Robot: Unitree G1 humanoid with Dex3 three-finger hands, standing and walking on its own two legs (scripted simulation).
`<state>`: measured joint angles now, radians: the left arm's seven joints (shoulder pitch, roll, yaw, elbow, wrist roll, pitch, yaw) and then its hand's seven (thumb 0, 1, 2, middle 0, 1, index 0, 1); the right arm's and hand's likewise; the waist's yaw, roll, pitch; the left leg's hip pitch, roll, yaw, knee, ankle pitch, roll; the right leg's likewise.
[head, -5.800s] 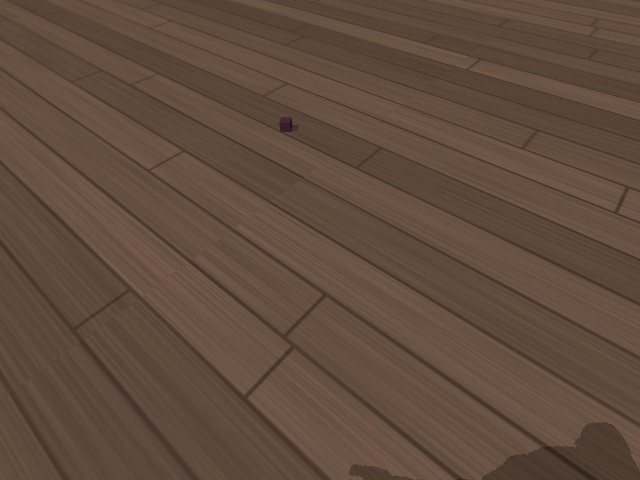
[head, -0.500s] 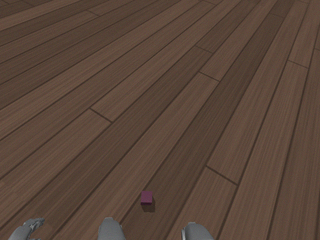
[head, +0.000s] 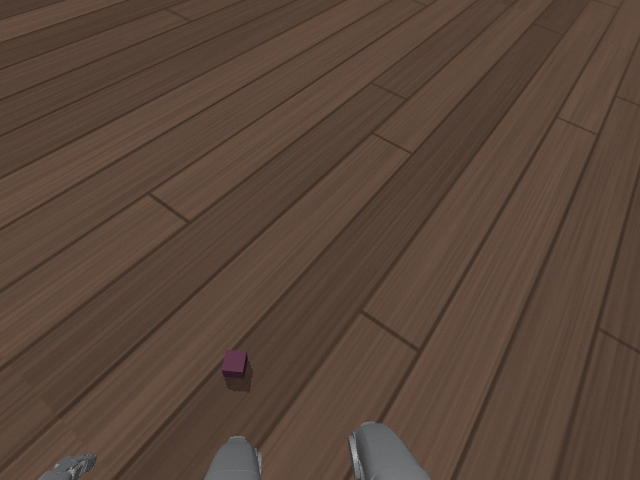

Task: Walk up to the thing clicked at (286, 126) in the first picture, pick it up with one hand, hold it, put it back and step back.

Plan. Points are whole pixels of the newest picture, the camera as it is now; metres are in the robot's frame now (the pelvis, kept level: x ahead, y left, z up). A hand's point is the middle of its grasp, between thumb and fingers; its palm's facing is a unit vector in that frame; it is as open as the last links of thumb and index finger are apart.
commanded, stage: walk up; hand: left
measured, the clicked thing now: (235, 364) +0.48 +0.21 -0.70
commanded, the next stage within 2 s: stand in 1.94 s
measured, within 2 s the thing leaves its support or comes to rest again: neither
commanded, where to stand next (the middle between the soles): +0.12 -0.04 m, yaw +5 degrees
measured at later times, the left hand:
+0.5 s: hand out of the picture -0.04 +0.17 -0.10, palm faces +0.09 -0.88 -0.47, open 7.4 cm
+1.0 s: hand out of the picture +0.08 +0.20 -0.12, palm faces +0.06 -0.93 -0.36, open 7.4 cm
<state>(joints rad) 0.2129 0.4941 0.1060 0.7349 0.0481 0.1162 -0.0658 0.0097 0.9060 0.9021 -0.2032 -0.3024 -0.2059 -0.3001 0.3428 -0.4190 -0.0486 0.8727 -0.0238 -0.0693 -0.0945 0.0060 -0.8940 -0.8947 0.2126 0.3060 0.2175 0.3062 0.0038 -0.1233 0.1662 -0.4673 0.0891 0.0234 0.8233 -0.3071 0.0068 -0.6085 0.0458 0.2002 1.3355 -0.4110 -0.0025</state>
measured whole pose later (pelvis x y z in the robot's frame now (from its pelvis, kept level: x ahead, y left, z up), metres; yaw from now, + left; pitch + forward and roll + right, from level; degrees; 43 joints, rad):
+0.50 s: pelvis +0.00 -0.12 +0.03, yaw +4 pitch -1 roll +1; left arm 0.38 0.38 0.07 0.93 0.02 -0.07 0.03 0.01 0.90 0.90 -0.21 -0.30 -0.21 -0.30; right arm 0.24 -0.42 -0.07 0.94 -0.04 0.03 0.04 0.01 -0.90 -0.90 0.20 0.30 0.21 0.30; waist 0.05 0.05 0.09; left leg -0.44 0.00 -0.07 0.91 -0.40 0.00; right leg -0.27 -0.04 -0.02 0.66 -0.37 0.01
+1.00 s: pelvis +0.01 -0.07 +0.03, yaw +5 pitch -3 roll -1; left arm 0.12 0.37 0.00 1.02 0.01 -0.03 0.01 0.01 0.91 0.90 -0.20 -0.30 -0.21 -0.30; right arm 0.07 -0.35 -0.01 1.02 0.01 0.01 0.02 0.01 -0.90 -0.90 0.20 0.30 0.21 0.30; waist 0.01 0.00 0.09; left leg -0.30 0.00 0.01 0.66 -0.32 0.02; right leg -0.29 -0.04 -0.02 0.64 -0.30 0.03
